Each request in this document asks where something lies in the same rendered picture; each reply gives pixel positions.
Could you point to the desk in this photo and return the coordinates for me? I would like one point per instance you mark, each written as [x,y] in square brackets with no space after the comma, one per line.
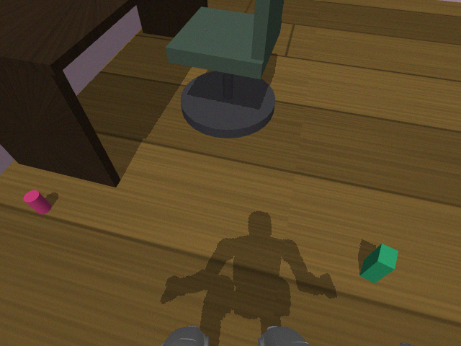
[42,123]

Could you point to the office chair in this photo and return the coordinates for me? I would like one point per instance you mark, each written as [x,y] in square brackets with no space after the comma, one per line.
[232,100]

